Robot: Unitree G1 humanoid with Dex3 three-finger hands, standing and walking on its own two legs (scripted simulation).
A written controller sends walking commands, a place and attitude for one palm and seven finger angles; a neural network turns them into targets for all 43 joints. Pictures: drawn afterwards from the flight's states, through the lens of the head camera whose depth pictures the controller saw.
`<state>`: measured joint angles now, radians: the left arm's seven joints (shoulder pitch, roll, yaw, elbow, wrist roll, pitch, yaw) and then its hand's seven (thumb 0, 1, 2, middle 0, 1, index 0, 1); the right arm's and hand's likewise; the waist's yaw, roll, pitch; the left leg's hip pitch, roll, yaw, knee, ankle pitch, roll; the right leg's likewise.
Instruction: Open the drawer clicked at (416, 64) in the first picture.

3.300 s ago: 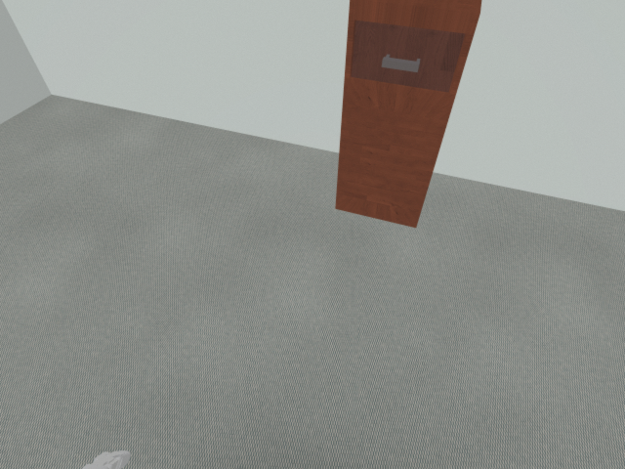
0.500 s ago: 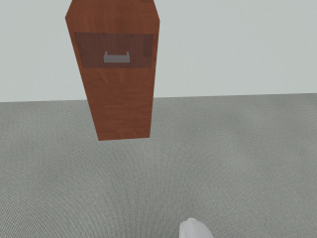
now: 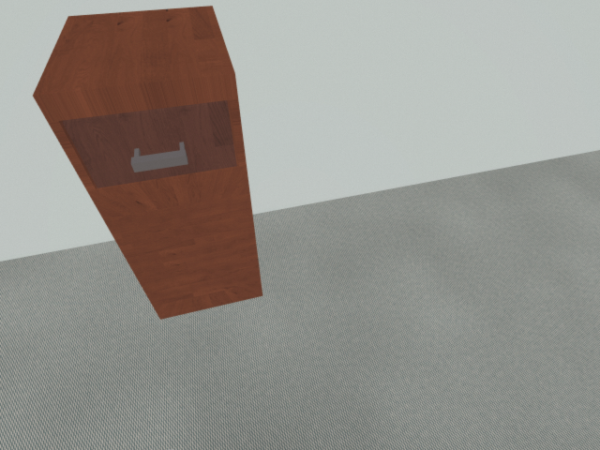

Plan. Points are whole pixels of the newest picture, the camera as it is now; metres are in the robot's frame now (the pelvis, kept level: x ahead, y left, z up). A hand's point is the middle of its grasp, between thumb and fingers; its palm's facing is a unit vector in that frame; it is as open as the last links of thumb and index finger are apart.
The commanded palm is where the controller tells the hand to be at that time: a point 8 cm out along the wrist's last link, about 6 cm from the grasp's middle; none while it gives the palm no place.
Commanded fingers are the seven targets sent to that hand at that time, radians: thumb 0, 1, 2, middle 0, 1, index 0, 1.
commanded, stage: turn to face it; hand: left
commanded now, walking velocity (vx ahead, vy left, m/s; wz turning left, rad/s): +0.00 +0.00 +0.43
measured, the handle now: (160, 155) +0.71 +0.34 -0.03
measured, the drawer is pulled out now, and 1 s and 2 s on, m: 0.00 0.00 0.00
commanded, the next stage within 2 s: take the last steps up to it in 0.50 s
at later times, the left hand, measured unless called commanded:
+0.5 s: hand out of the picture +0.03 +0.22 -0.16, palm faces +0.18 -0.95 -0.26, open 7.4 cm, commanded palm none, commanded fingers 0.00 0.90 0.90 -0.20 -0.30 -0.20 -0.30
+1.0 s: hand out of the picture -0.11 +0.14 -0.17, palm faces +0.36 -0.92 -0.14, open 7.4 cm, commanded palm none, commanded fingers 0.00 0.90 0.90 -0.20 -0.30 -0.20 -0.30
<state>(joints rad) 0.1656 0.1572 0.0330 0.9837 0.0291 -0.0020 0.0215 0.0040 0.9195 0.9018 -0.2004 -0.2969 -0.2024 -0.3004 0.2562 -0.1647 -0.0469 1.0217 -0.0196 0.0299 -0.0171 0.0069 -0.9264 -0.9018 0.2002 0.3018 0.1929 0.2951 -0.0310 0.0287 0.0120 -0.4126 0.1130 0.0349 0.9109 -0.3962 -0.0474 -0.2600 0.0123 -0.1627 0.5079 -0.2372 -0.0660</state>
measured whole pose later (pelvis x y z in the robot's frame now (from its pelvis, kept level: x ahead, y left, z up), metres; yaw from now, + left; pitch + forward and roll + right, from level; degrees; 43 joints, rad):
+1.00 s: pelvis +0.01 +0.00 +0.00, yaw +15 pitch +0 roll -2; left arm 0.44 0.16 0.04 1.13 0.03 -0.02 0.00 0.01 0.91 0.90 -0.20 -0.30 -0.20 -0.30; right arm 0.24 -0.17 -0.05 1.05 -0.03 0.00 0.01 0.01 -0.91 -0.90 0.20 0.30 0.19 0.30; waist 0.05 -0.01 -0.01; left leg -0.22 0.08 0.11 0.52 -0.34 -0.01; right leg -0.17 -0.03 -0.15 0.45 -0.27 -0.01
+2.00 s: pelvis +0.25 +0.01 +0.00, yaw +12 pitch -1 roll +0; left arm 0.24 0.17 0.04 1.06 0.02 0.04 0.03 0.00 0.91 0.90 -0.20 -0.30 -0.20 -0.30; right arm 0.13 -0.14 -0.02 1.01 -0.02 0.02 -0.03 0.00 -0.92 -0.90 0.20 0.30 0.19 0.30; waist 0.05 -0.03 0.09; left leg -0.29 0.03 0.12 0.52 -0.20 0.04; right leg -0.30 -0.03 -0.07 0.77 -0.47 0.00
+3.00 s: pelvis +0.19 -0.07 +0.01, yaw +12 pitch -1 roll +0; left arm 0.30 0.12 0.00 1.15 0.01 0.00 0.02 0.01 0.91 0.90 -0.20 -0.30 -0.20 -0.30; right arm 0.29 -0.13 0.00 1.16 -0.02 0.01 -0.03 0.01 -0.91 -0.90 0.20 0.30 0.19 0.30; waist 0.01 0.01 0.03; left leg -0.14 0.05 0.04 0.39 -0.24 -0.03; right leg -0.17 0.02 -0.07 0.39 -0.21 -0.04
